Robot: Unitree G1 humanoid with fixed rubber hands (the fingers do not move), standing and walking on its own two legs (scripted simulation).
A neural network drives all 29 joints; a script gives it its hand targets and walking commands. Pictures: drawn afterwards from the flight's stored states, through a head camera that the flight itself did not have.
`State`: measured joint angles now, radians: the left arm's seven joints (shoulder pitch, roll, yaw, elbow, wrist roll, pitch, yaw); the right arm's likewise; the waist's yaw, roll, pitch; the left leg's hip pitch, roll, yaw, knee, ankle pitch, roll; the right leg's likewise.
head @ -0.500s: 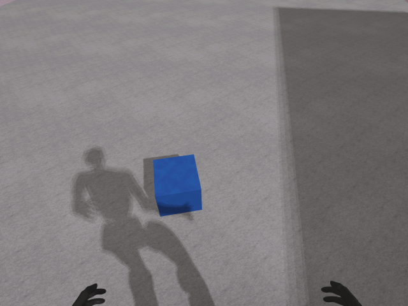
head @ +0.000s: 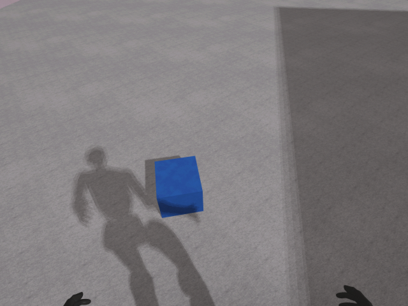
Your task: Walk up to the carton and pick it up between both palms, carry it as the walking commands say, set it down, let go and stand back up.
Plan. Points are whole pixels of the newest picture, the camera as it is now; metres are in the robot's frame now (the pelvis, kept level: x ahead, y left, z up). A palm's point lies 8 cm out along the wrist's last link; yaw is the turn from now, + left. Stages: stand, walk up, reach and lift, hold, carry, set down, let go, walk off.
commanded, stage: stand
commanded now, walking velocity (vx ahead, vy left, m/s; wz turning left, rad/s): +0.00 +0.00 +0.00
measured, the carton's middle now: (178, 186) +0.91 +0.15 -0.66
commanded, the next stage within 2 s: walk up in 0.36 s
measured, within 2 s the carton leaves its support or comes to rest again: neither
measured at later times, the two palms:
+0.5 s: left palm out of the picture +0.10 +0.29 -0.08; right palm out of the picture +0.09 -0.30 -0.09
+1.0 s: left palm out of the picture +0.06 +0.34 -0.14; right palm out of the picture +0.12 -0.18 -0.11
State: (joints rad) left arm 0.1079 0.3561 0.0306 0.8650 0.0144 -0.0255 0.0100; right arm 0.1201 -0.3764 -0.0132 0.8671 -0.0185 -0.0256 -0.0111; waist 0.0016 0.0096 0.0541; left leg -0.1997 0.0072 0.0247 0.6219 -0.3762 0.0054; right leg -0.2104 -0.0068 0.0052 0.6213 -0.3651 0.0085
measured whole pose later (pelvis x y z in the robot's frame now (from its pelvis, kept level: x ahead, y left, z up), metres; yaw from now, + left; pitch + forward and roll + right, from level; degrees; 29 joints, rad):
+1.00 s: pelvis +0.05 +0.07 +0.00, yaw +7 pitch -2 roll +0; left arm 0.26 0.29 0.06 0.99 0.04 -0.01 -0.04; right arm 0.29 -0.22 -0.04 0.95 -0.02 -0.04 0.03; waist 0.00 -0.08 0.04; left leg -0.23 0.03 0.08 0.57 -0.29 0.01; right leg -0.41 -0.11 -0.03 1.10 -0.33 0.01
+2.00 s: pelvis +0.42 +0.12 +0.01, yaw +9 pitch -1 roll +2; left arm 0.21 0.21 0.04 0.94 0.02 -0.01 0.00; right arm 0.28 -0.22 -0.05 1.00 -0.03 -0.02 -0.01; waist -0.03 -0.01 0.03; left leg -0.21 0.01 0.20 0.49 -0.25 0.04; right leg -0.28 -0.08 -0.10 0.56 -0.27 0.01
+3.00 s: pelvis +0.47 +0.17 +0.00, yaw +10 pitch -2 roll +0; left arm 0.23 0.18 0.02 1.02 0.01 0.05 0.04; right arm 0.30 -0.19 -0.03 1.02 -0.02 0.02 -0.04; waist 0.00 0.01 0.04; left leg -0.11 -0.03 0.18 0.52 -0.37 0.08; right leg -0.17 -0.12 -0.10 0.56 -0.34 0.07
